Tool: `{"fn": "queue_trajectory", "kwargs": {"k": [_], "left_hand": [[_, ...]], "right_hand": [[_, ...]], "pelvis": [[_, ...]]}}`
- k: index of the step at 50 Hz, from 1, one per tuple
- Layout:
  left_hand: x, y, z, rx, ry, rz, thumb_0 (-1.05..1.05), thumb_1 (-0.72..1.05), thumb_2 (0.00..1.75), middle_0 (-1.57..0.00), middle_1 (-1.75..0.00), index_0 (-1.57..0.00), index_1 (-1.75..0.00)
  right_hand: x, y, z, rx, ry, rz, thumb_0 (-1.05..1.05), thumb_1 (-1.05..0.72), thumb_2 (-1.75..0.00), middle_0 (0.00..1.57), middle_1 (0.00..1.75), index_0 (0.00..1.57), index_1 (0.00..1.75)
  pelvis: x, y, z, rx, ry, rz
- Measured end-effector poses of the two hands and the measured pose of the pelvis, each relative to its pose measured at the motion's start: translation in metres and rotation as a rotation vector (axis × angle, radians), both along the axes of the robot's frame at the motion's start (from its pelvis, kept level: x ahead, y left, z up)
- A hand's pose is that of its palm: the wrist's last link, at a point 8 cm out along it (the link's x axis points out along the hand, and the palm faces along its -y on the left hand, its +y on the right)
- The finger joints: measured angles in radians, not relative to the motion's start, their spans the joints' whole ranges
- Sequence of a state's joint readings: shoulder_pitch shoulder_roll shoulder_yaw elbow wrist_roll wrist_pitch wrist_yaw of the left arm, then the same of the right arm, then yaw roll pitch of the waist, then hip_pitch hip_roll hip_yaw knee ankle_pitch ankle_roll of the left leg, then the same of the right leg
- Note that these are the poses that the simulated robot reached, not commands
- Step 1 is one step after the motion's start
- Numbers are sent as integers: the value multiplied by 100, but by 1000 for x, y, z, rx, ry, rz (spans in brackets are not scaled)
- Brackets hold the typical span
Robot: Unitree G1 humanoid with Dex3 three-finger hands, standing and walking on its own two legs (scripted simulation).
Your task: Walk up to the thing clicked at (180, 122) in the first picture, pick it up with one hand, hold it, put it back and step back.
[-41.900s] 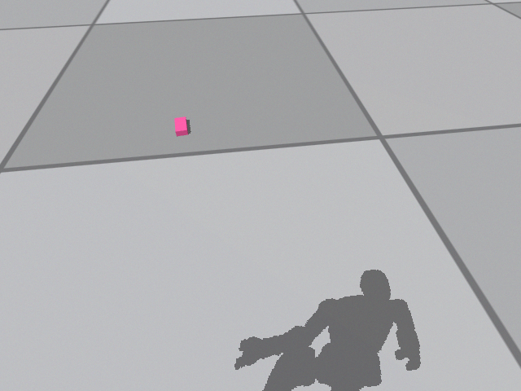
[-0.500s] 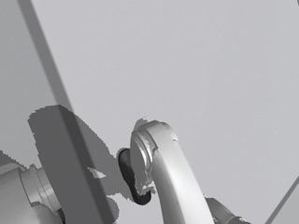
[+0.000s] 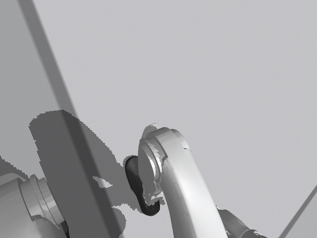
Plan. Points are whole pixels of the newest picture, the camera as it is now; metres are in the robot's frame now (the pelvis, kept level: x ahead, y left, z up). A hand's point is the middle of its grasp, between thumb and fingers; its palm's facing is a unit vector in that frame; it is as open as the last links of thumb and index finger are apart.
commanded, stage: withdraw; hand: left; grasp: from above
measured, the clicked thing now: out of the picture +0.45 +0.36 -0.29
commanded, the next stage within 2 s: home in 0.84 s
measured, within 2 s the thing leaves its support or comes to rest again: neither
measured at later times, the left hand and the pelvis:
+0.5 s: hand out of the picture +0.44 +0.38 -0.09, palm faces -0.43 -0.09 -0.90, open 14.1 cm; pelvis +0.00 +0.00 +0.04, yaw +6 degrees
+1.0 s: hand out of the picture +0.44 +0.37 -0.15, palm faces -0.42 -0.11 -0.90, open 13.8 cm; pelvis -0.01 -0.01 +0.01, yaw +5 degrees
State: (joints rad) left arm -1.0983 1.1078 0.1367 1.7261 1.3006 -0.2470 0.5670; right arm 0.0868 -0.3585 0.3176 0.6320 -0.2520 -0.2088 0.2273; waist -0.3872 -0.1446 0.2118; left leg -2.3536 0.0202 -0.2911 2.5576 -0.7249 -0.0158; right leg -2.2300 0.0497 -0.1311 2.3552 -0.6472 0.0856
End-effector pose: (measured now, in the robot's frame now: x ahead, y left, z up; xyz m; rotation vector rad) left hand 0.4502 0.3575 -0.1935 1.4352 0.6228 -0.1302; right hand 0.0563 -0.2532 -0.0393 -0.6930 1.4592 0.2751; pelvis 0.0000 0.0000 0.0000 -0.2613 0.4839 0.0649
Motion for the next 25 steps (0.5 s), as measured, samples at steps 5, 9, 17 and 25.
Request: {"fn": "queue_trajectory", "kwargs": {"k": [5,9,17,25], "left_hand": [[6,1,7,5,-39,-3,0,-50,98,-9,-100,-9,-100],[15,5,25,22,-92,-5,0,-51,99,-9,-100,-9,-100],[12,22,95,86,-126,22,1,-51,99,-9,-99,-9,-99],[-6,21,159,76,-20,5,0,-51,100,-9,-99,-9,-100]], "right_hand": [[0,0,2,-1,6,-3,0,-90,-90,20,30,20,30],[5,-2,1,5,-5,-17,0,-90,-90,20,30,20,30],[31,-4,-8,57,-79,-101,0,-91,-90,20,30,20,30],[58,-1,-6,98,-152,-160,0,-91,-91,20,30,20,30]], "pelvis": [[1,-1,2,0,10,1],[3,-2,3,1,26,5],[6,-1,15,19,90,26],[-1,-3,43,57,111,64]]}}
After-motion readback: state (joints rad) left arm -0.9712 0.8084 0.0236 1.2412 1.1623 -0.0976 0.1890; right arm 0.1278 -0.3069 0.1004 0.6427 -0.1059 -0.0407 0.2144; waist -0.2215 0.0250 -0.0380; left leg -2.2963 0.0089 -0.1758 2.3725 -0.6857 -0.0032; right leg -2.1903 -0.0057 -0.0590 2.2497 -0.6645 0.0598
